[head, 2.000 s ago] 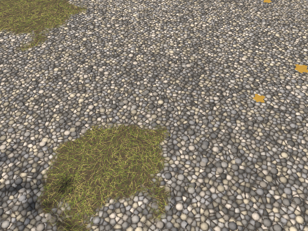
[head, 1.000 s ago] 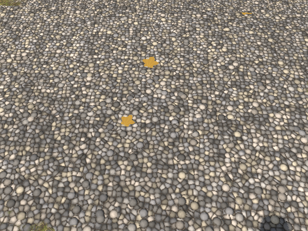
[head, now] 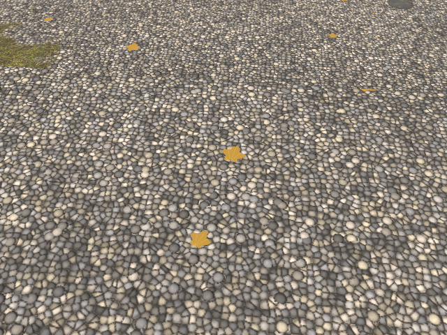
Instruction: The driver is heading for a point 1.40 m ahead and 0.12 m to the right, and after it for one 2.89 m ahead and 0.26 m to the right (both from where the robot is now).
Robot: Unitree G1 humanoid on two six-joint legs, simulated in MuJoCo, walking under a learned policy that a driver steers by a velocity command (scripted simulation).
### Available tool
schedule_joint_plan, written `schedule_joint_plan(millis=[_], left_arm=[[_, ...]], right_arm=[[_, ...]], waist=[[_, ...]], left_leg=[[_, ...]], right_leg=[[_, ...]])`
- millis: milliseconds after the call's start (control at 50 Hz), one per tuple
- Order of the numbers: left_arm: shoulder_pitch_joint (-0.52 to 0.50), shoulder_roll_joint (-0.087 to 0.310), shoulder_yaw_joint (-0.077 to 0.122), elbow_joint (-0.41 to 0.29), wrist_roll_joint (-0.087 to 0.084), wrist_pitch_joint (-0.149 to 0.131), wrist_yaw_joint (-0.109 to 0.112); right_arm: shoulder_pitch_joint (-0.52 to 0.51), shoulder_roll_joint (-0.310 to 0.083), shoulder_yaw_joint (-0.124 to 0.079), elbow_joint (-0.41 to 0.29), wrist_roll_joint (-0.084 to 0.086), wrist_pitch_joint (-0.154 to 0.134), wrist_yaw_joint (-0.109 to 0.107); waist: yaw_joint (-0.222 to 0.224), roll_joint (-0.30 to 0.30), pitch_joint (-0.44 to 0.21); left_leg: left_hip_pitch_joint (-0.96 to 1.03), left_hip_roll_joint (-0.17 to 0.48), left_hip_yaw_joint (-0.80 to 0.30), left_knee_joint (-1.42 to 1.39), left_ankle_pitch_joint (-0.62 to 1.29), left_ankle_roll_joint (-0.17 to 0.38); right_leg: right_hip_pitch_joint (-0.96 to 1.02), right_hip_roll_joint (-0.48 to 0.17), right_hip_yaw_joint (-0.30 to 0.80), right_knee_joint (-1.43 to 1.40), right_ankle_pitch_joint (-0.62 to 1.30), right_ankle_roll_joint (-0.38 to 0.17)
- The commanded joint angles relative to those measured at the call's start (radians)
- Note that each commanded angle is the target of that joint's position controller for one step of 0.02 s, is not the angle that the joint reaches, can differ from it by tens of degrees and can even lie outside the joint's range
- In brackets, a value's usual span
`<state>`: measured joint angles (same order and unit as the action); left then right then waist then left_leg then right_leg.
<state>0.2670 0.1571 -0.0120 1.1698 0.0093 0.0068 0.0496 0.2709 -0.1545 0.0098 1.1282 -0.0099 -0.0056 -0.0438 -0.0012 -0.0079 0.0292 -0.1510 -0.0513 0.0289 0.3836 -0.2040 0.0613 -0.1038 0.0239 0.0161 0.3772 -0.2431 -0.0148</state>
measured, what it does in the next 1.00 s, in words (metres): stands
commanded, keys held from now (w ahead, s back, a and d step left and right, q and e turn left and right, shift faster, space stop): shift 1.00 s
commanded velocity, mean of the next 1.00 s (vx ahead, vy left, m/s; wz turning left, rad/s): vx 0.00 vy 0.00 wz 0.00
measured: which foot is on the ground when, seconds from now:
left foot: down 0.00-1.00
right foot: down 0.00-1.00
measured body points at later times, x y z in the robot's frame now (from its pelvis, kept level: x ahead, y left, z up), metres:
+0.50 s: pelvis +0.00 +0.00 +0.00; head +0.01 +0.01 +0.45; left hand -0.03 +0.21 -0.17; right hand -0.02 -0.21 -0.16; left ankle +0.00 +0.08 -0.74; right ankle -0.02 -0.11 -0.74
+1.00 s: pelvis +0.01 +0.01 +0.00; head +0.02 +0.01 +0.45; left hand -0.03 +0.21 -0.17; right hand -0.02 -0.20 -0.16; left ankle +0.00 +0.08 -0.74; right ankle -0.02 -0.11 -0.74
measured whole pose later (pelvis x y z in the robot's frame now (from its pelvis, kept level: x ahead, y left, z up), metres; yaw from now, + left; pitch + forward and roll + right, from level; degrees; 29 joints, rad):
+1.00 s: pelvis +0.01 +0.01 +0.00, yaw +0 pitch -1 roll +0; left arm 0.33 0.11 -0.01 1.19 0.01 0.00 0.06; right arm 0.32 -0.11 0.01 1.16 -0.01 -0.02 -0.05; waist 0.00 -0.01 0.02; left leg -0.15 -0.07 0.03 0.38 -0.22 0.07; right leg -0.11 0.01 0.02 0.39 -0.26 0.00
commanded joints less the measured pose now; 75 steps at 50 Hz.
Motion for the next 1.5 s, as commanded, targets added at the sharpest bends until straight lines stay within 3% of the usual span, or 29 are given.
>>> schedule_joint_plan(millis=[20, 460, 1000, 1020, 1040, 1060, 1080, 1100, 1120, 1140, 1180, 1220, 1260, 1300, 1340, 1360, 1380, 1400, 1420, 1440, 1460, 1500], left_arm=[[0.066, 0.071, 0.009, 0.002, 0.0, -0.004, 0.003], [0.124, 0.034, 0.004, 0.023, 0.001, -0.009, 0.006], [0.157, 0.016, 0.006, 0.021, 0.0, -0.012, 0.008], [0.171, 0.014, 0.006, 0.023, 0.004, -0.012, 0.007], [0.164, 0.031, 0.015, 0.008, 0.008, -0.009, 0.003], [0.119, 0.05, 0.024, -0.021, 0.022, -0.006, -0.008], [0.058, 0.026, 0.021, -0.065, 0.035, -0.008, -0.022], [-0.04, 0.013, 0.017, -0.121, 0.041, -0.017, -0.032], [-0.108, 0.037, 0.026, -0.156, 0.039, -0.028, -0.041], [-0.103, 0.042, 0.033, -0.167, 0.038, -0.042, -0.05], [-0.033, 0.051, 0.047, -0.159, 0.028, -0.063, -0.069], [-0.025, 0.047, 0.056, -0.172, 0.017, -0.063, -0.074], [-0.041, 0.042, 0.059, -0.197, 0.011, -0.055, -0.071], [0.002, 0.04, 0.064, -0.195, 0.007, -0.056, -0.063], [0.169, 0.065, 0.079, -0.147, 0.009, -0.073, -0.051], [0.34, 0.139, 0.1, -0.108, 0.027, -0.092, -0.041], [0.366, 0.21, 0.109, -0.116, 0.036, -0.095, -0.039], [0.257, 0.197, 0.107, -0.139, 0.035, -0.085, -0.035], [0.152, 0.162, 0.098, -0.18, 0.027, -0.091, -0.045], [0.122, 0.155, 0.096, -0.192, 0.02, -0.101, -0.053], [0.114, 0.146, 0.093, -0.198, 0.015, -0.11, -0.053], [0.162, 0.12, 0.086, -0.176, 0.013, -0.127, -0.048]], right_arm=[[0.056, -0.081, -0.013, -0.004, 0.0, -0.004, -0.003], [0.101, -0.047, -0.012, 0.026, 0.0, -0.006, -0.004], [0.131, -0.03, -0.013, 0.026, 0.001, -0.013, -0.005], [0.146, -0.037, -0.016, 0.028, 0.0, -0.011, -0.005], [0.164, -0.085, -0.036, 0.027, 0.003, -0.002, -0.003], [0.22, -0.125, -0.054, 0.03, 0.0, 0.006, 0.003], [0.284, -0.15, -0.068, 0.041, -0.002, 0.01, 0.009], [0.275, -0.136, -0.072, 0.032, -0.004, 0.006, 0.011], [0.255, -0.119, -0.072, 0.019, -0.014, -0.004, 0.014], [0.208, -0.128, -0.076, -0.002, -0.019, -0.018, 0.017], [0.124, -0.138, -0.081, -0.045, -0.007, -0.044, 0.016], [0.071, -0.141, -0.084, -0.073, 0.005, -0.059, 0.014], [0.063, -0.154, -0.09, -0.082, 0.007, -0.063, 0.016], [0.055, -0.161, -0.098, -0.09, 0.01, -0.063, 0.024], [0.012, -0.148, -0.096, -0.121, 0.001, -0.07, 0.031], [-0.053, -0.084, -0.077, -0.162, -0.013, -0.082, 0.039], [-0.101, -0.019, -0.061, -0.233, -0.008, -0.093, 0.052], [-0.097, -0.062, -0.067, -0.243, -0.029, -0.094, 0.064], [-0.127, -0.095, -0.073, -0.249, -0.029, -0.096, 0.079], [-0.117, -0.103, -0.075, -0.243, -0.03, -0.098, 0.09], [-0.1, -0.107, -0.079, -0.234, -0.036, -0.092, 0.098], [-0.121, -0.094, -0.077, -0.238, -0.038, -0.068, 0.108]], waist=[[0.0, 0.011, 0.043], [-0.003, 0.007, 0.057], [-0.003, 0.005, 0.061], [-0.007, 0.018, 0.024], [-0.015, 0.055, 0.028], [-0.048, 0.092, 0.075], [-0.082, 0.164, 0.134], [-0.098, 0.179, 0.209], [-0.093, 0.116, 0.209], [-0.057, 0.063, 0.16], [0.002, 0.044, 0.053], [0.028, 0.1, 0.038], [0.03, 0.154, 0.067], [0.051, 0.11, 0.093], [0.119, -0.001, 0.052], [0.196, -0.212, -0.004], [0.165, -0.331, 0.002], [0.092, -0.211, 0.046], [0.051, -0.088, 0.063], [0.027, -0.036, 0.034], [0.004, -0.029, 0.012], [0.003, -0.042, 0.041]], left_leg=[[-0.004, 0.136, -0.138, -0.077, 0.111, 0.009], [-0.013, 0.131, -0.143, -0.084, 0.08, 0.011], [0.002, 0.132, -0.14, -0.074, 0.138, 0.014], [0.018, 0.118, -0.145, -0.092, -0.047, 0.024], [0.014, 0.106, -0.172, -0.093, -0.347, 0.058], [0.017, 0.159, -0.278, -0.145, -0.626, 0.106], [0.026, 0.269, -0.437, -0.238, -0.817, 0.169], [-0.018, 0.368, -0.552, -0.31, -0.783, 0.217], [-0.028, 0.396, -0.583, -0.341, -0.672, 0.228], [-0.004, 0.388, -0.55, -0.329, -0.564, 0.215], [0.001, 0.325, -0.41, -0.313, -0.406, 0.167], [-0.081, 0.255, -0.285, -0.313, -0.344, 0.13], [-0.167, 0.24, -0.23, -0.296, -0.365, 0.134], [-0.251, 0.242, -0.209, -0.225, -0.402, 0.153], [-0.424, 0.185, -0.153, -0.015, -0.391, 0.144], [-0.545, 0.075, -0.026, 0.362, -0.267, 0.106], [-0.79, -0.019, -0.003, 0.639, -0.261, 0.086], [-0.842, 0.074, -0.082, 0.788, -0.155, 0.1], [-0.833, 0.121, -0.097, 0.819, -0.04, 0.086], [-0.772, 0.144, -0.101, 0.788, 0.017, 0.063], [-0.716, 0.158, -0.086, 0.763, 0.034, 0.039], [-0.715, 0.162, -0.047, 0.761, 0.086, 0.006]], right_leg=[[-0.06, -0.096, 0.084, -0.056, 0.116, -0.027], [-0.08, -0.098, 0.079, -0.05, 0.099, -0.024], [-0.074, -0.103, 0.074, -0.042, 0.116, -0.021], [-0.071, -0.078, 0.057, -0.032, -0.006, -0.027], [-0.119, -0.024, 0.014, 0.052, -0.223, -0.046], [-0.258, 0.003, -0.002, 0.149, -0.384, -0.059], [-0.383, 0.017, -0.063, 0.278, -0.382, -0.06], [-0.469, -0.028, -0.081, 0.409, -0.255, -0.051], [-0.526, -0.061, -0.042, 0.509, -0.217, -0.044], [-0.538, -0.082, -0.014, 0.547, -0.166, -0.041], [-0.45, -0.089, -0.018, 0.513, -0.089, -0.034], [-0.326, -0.063, -0.056, 0.403, -0.065, -0.029], [-0.219, -0.046, -0.094, 0.262, -0.085, -0.03], [-0.081, -0.025, -0.157, 0.128, -0.031, -0.033], [0.188, -0.017, -0.151, 0.064, -0.066, -0.044], [0.332, -0.2, 0.125, -0.065, -0.285, -0.074], [0.353, -0.415, 0.614, -0.265, -0.649, -0.158], [0.25, -0.463, 0.693, -0.275, -0.724, -0.202], [0.179, -0.415, 0.584, -0.251, -0.614, -0.187], [0.134, -0.356, 0.459, -0.259, -0.491, -0.165], [0.104, -0.321, 0.381, -0.283, -0.412, -0.15], [0.078, -0.261, 0.265, -0.316, -0.281, -0.146]])
Keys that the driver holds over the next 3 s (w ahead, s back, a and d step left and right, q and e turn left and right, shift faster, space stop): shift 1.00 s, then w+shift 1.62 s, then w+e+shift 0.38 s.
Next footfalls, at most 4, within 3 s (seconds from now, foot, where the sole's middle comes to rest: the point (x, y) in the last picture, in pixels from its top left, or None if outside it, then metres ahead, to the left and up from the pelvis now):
1.36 right None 0.13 -0.14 -0.78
1.82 left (219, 319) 0.58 0.04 -0.78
2.30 right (261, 198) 1.04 -0.12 -0.78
2.76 left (215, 119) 1.50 0.06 -0.78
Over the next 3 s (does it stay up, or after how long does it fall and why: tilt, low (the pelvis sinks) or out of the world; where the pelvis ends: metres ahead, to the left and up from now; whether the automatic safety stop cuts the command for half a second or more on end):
stays up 1.51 -0.03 -0.01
